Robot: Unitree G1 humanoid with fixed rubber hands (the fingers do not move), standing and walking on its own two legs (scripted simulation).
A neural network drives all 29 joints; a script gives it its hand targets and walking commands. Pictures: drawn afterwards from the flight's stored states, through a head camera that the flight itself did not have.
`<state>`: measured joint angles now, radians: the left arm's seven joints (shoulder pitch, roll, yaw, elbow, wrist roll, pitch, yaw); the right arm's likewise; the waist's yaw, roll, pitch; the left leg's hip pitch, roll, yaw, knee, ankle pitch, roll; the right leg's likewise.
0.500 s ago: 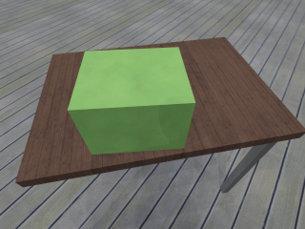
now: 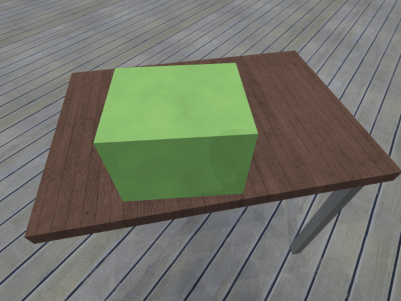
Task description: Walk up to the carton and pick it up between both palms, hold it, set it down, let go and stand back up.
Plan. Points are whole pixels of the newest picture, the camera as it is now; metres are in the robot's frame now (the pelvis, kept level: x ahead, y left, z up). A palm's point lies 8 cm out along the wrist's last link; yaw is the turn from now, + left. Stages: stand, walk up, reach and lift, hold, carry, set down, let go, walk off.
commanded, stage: walk up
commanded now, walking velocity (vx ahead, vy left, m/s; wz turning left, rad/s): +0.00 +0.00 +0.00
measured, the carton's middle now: (180, 131) +0.46 +0.06 +0.06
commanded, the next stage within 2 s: none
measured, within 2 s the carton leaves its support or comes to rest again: neither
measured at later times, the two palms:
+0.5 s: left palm out of the picture -0.05 +0.32 -0.15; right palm out of the picture +0.03 -0.18 -0.14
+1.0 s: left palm out of the picture +0.13 +0.34 -0.15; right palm out of the picture +0.00 -0.07 -0.15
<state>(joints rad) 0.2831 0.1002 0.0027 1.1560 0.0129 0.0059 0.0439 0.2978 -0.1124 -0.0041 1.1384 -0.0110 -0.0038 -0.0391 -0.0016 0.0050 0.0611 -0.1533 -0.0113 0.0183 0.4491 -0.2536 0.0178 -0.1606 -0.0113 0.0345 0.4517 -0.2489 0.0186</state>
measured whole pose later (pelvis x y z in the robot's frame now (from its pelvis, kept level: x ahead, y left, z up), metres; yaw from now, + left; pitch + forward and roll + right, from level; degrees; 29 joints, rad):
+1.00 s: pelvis +0.08 +0.12 -0.01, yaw +0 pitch +0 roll -1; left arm 0.18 0.15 0.04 1.01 0.02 0.03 0.02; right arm 0.40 -0.09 0.01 1.07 0.00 -0.03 -0.07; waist -0.05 0.04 0.12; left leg -0.18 0.01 0.07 0.75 -0.38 0.02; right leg -0.27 0.07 -0.12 0.53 -0.26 -0.09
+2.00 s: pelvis +0.00 -0.03 +0.01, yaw +0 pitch -1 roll +2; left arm 0.29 0.11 -0.02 0.97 0.01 -0.02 0.03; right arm 0.31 -0.22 -0.07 1.07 -0.02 0.08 0.00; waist -0.02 0.09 0.02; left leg -0.37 -0.01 0.00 0.92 -0.33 -0.03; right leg -0.14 -0.03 -0.01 0.37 -0.22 -0.01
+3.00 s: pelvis +0.07 +0.09 +0.00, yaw +1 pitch -1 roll +0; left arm 0.16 0.12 0.00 1.04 0.00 0.01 0.04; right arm 0.40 -0.10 0.03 1.12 0.01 -0.02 -0.04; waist -0.05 0.05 0.08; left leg -0.10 -0.01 0.07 0.52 -0.39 0.04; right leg -0.20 0.03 -0.09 0.44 -0.23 -0.07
